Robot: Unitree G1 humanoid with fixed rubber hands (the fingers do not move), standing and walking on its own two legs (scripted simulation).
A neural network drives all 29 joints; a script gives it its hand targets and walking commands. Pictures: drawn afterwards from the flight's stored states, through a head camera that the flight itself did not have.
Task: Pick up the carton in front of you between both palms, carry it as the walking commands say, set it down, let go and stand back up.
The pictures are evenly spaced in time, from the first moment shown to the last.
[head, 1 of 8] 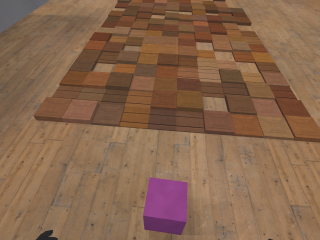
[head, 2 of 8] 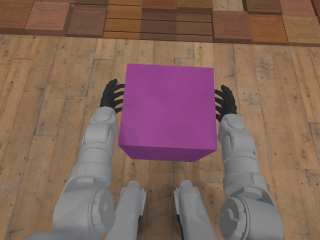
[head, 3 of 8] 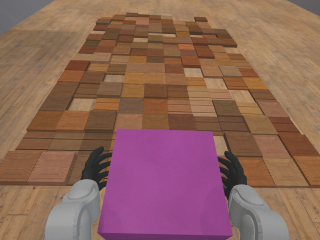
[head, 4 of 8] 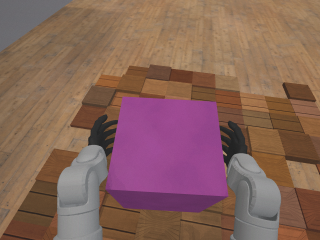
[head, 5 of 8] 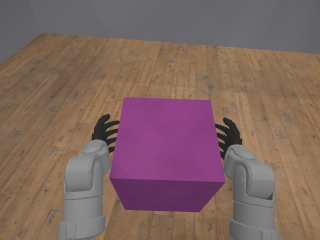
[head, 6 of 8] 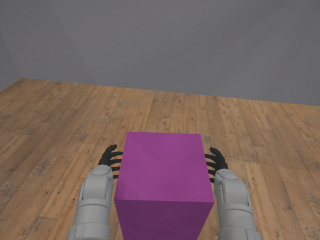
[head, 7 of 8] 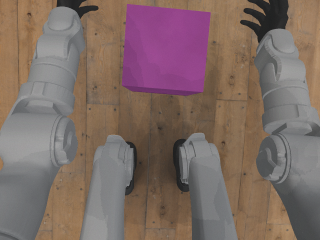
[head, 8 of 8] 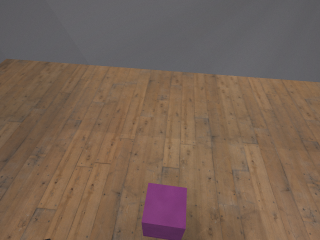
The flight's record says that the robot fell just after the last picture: no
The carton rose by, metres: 0.77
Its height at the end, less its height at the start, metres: +0.00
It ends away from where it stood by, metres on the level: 6.15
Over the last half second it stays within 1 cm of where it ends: yes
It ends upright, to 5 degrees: yes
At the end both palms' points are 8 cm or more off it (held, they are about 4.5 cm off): yes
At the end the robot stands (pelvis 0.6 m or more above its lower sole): yes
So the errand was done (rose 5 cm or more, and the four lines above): yes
